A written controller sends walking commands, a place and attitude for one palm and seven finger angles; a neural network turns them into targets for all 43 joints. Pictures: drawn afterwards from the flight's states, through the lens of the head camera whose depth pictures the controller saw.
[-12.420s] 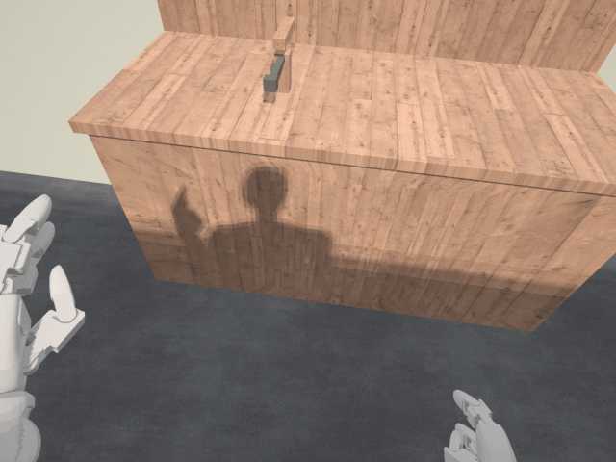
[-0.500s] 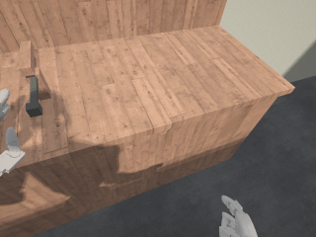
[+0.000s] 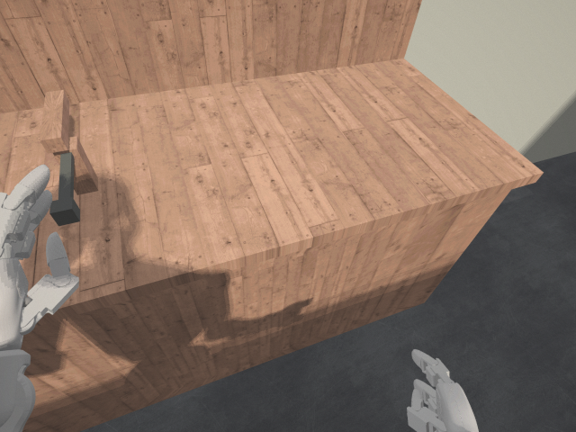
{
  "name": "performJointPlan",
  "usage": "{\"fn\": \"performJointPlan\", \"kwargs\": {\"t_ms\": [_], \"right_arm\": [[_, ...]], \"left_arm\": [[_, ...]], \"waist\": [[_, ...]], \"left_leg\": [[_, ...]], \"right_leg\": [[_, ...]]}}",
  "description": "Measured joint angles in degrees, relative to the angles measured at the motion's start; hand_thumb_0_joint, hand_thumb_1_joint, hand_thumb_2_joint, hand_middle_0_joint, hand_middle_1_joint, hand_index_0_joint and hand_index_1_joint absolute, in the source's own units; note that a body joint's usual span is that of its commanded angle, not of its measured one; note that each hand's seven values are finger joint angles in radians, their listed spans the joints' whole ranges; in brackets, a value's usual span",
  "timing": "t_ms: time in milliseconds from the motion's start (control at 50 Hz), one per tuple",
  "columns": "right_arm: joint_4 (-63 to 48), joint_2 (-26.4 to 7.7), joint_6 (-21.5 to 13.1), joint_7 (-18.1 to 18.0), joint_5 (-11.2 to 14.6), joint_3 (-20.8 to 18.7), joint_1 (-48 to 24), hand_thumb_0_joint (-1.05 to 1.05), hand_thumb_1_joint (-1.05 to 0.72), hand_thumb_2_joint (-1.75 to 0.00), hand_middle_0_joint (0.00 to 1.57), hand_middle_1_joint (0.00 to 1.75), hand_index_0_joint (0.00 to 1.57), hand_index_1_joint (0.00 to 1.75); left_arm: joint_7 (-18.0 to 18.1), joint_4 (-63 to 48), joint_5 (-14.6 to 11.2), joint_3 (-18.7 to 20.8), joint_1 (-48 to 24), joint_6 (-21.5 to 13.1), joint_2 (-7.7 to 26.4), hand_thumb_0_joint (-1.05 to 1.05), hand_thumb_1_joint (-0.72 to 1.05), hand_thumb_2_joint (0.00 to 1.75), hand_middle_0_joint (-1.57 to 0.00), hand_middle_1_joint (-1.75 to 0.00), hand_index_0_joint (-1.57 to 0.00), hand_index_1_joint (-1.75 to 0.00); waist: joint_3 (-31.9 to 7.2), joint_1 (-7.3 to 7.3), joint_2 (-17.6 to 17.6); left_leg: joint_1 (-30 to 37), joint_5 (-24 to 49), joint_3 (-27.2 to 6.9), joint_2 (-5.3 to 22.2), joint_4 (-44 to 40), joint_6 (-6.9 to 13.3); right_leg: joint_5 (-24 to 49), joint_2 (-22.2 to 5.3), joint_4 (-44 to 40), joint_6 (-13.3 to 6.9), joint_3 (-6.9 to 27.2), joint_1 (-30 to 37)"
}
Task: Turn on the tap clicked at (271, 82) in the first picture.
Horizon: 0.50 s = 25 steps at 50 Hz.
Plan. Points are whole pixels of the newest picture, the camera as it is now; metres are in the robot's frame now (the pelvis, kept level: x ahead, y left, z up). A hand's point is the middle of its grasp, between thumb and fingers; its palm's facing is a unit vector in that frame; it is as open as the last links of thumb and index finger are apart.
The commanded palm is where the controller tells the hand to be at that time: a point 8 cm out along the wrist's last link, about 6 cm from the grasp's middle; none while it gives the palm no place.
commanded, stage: look again from close up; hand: left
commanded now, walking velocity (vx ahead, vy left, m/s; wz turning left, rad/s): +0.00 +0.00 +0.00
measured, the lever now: (65, 211) +0.37 +0.36 +0.08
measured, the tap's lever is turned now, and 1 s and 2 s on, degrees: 0 0 0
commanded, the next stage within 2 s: come to a stop and stand still in 0.06 s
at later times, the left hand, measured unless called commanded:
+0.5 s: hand (32, 247) +0.24 +0.28 +0.18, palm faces +0.49 -0.76 -0.42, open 7.4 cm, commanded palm +0.15 +0.27 +0.17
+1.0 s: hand (56, 286) +0.21 +0.25 +0.17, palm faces +0.43 -0.86 -0.28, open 7.4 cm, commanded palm +0.15 +0.29 +0.17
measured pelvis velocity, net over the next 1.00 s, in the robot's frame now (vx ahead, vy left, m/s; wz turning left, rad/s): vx -0.01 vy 0.00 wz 0.02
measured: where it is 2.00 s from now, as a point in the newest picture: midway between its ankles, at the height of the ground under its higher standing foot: outside the picture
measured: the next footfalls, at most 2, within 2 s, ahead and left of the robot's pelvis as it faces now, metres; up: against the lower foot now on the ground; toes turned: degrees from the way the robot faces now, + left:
none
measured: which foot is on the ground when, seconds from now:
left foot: down 0.00-1.00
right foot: down 0.00-1.00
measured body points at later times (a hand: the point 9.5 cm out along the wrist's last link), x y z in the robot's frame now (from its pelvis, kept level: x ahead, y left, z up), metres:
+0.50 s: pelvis +0.00 -0.01 +0.00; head +0.03 +0.01 +0.45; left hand +0.21 +0.32 +0.21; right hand +0.20 -0.22 -0.07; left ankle +0.02 +0.07 -0.74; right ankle +0.01 -0.14 -0.74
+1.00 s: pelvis -0.01 +0.00 +0.00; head +0.00 +0.04 +0.45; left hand +0.18 +0.30 +0.18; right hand +0.18 -0.21 -0.06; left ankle +0.02 +0.07 -0.74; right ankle +0.01 -0.14 -0.74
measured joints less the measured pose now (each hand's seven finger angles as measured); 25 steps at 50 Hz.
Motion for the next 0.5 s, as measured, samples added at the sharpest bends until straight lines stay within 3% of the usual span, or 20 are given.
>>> {"fn": "performJointPlan", "kwargs": {"t_ms": [220, 400, 440, 480, 500], "right_arm": [[0.9, -0.5, 1.5, -0.8, 0.4, -0.5, -1.4, 0.02, -0.9, -0.9, 0.21, 0.3, 0.2, 0.3], [-0.1, -0.4, 1.9, -1.2, 0.5, -0.7, -2.4, 0.02, -0.9, -0.9, 0.2, 0.3, 0.2, 0.3], [-0.2, -0.2, 0.5, -1.3, -0.2, -1.5, -1.2, 0.02, -0.9, -0.9, 0.2, 0.3, 0.2, 0.3], [0.8, 0.2, 0.2, -0.6, 0.0, -1.3, -1.6, 0.02, -0.9, -0.9, 0.2, 0.3, 0.2, 0.3], [0.8, 0.3, 0.0, -0.1, 0.4, -1.3, -1.7, 0.02, -0.9, -0.9, 0.2, 0.3, 0.2, 0.3]], "left_arm": [[0.2, 0.0, -1.1, -0.3, 0.7, 2.6, -0.5, 0.02, 0.89, 0.9, -0.21, -0.3, -0.21, -0.3], [0.6, -2.2, -1.6, -0.2, 1.7, 2.6, 0.3, 0.02, 0.89, 0.9, -0.21, -0.31, -0.21, -0.3], [-1.8, 0.9, 1.6, 2.2, -5.3, 1.2, 4.9, 0.02, 0.89, 0.9, -0.21, -0.31, -0.21, -0.3], [-1.6, 5.3, 0.4, 5.5, -10.7, -0.9, 7.8, 0.02, 0.88, 0.9, -0.21, -0.31, -0.22, -0.3], [-1.0, 6.3, -0.7, 6.6, -11.3, -1.2, 7.7, 0.02, 0.89, 0.9, -0.21, -0.31, -0.22, -0.3]], "waist": [[0.9, 0.41, 0.3], [0.4, 0.14, 0.6], [0.6, 1.64, 0.1], [1.1, 2.01, -0.8], [1.3, 1.76, -1.0]], "left_leg": [[0.2, -1.0, -0.9, 0.4, 0.7, -0.7], [0.1, -0.7, -1.1, 0.6, 0.3, -0.8], [-1.9, -0.7, -1.9, 0.7, 1.8, -0.9], [-2.6, -0.2, -2.1, 0.7, 1.8, -1.0], [-2.6, -0.1, -1.9, 0.6, 1.7, -1.0]], "right_leg": [[-1.2, 0.4, 0.4, -0.5, -0.8, 0.6], [-0.6, 0.6, -0.5, -0.7, -1.0, 0.7], [-0.6, 0.7, 0.3, -0.7, -1.9, -0.6], [-0.6, 0.7, 0.8, -1.1, -2.1, -1.5], [-0.5, 0.6, 1.1, -1.1, -1.9, -1.8]]}}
